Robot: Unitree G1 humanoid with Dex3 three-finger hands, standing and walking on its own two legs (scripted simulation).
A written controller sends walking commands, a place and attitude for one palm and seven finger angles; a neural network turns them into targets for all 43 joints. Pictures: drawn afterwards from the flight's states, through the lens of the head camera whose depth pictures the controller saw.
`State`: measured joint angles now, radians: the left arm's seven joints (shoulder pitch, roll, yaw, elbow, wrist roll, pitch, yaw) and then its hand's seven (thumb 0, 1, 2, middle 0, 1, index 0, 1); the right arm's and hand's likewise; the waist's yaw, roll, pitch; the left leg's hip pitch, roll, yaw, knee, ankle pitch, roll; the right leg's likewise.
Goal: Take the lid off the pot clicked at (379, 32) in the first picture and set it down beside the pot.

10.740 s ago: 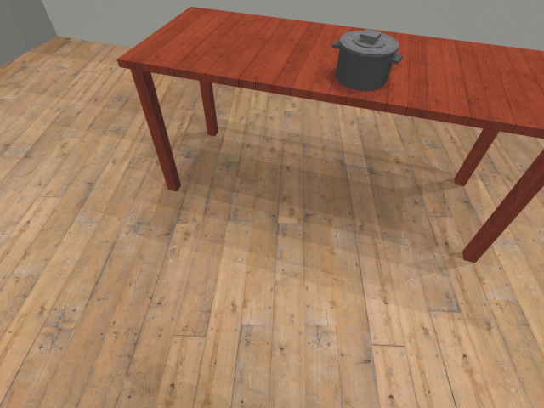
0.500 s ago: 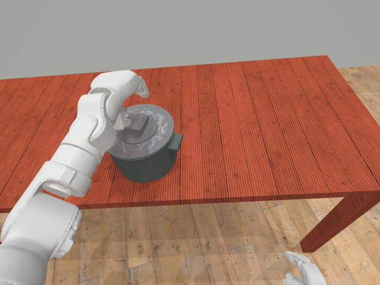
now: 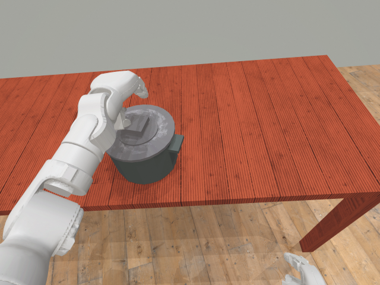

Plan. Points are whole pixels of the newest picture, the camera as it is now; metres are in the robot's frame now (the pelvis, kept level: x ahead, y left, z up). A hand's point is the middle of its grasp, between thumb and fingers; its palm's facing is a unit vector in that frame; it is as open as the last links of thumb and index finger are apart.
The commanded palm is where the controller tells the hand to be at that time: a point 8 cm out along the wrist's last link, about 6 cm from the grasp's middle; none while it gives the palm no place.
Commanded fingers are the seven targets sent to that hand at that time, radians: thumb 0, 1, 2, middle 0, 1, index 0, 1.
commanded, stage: move the open hand above the knob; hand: left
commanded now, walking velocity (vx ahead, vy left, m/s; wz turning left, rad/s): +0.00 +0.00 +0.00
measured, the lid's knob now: (135, 124) +0.47 +0.15 +0.07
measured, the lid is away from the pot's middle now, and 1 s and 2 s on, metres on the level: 0.00 0.00 0.00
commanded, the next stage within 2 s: lower the open fingers around the knob in 0.38 s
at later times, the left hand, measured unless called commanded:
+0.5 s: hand (122, 113) +0.44 +0.15 +0.14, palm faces -0.23 -0.08 -0.97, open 10.3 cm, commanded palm +0.41 +0.15 +0.20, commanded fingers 0.00 -0.33 1.45 -0.82 -0.08 -0.82 -0.08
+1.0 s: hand (128, 124) +0.43 +0.15 +0.11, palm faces -0.32 -0.09 -0.94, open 10.3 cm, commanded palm +0.42 +0.16 +0.17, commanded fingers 0.00 -0.33 1.45 -0.82 -0.08 -0.82 -0.08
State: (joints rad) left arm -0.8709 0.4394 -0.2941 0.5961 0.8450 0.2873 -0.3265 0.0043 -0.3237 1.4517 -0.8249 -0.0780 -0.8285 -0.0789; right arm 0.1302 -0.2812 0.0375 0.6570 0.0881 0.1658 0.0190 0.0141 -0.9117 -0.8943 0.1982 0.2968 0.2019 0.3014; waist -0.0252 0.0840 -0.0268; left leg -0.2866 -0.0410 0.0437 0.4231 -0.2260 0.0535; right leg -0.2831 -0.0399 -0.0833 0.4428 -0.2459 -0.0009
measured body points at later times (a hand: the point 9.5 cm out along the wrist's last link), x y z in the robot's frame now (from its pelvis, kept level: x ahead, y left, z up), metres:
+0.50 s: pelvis +0.00 +0.00 +0.00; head +0.03 -0.03 +0.45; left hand +0.44 +0.16 +0.19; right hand +0.17 -0.23 -0.12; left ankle -0.01 +0.09 -0.74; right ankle -0.02 -0.12 -0.74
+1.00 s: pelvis +0.00 +0.00 +0.00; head +0.03 -0.03 +0.45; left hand +0.44 +0.15 +0.16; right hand +0.14 -0.24 -0.13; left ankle -0.01 +0.09 -0.74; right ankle -0.02 -0.12 -0.74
